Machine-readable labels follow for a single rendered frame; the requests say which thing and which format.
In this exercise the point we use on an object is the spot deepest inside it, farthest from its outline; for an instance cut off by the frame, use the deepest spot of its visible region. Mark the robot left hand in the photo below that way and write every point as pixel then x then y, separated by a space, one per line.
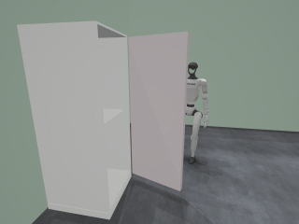
pixel 205 119

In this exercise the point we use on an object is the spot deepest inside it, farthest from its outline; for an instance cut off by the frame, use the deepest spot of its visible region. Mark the fridge door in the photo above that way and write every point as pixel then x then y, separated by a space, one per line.
pixel 158 73

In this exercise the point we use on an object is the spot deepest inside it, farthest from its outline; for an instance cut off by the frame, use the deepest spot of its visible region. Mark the robot left upper arm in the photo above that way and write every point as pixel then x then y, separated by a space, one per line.
pixel 203 83

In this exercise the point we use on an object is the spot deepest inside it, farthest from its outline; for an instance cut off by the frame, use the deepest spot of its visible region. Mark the robot left thigh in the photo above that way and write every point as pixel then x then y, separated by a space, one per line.
pixel 196 122

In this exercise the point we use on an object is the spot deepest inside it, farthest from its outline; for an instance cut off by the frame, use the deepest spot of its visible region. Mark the robot left forearm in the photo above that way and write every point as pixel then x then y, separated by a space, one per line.
pixel 205 106

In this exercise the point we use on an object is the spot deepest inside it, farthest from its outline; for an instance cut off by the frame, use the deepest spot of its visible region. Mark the humanoid robot head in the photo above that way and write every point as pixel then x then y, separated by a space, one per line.
pixel 192 66

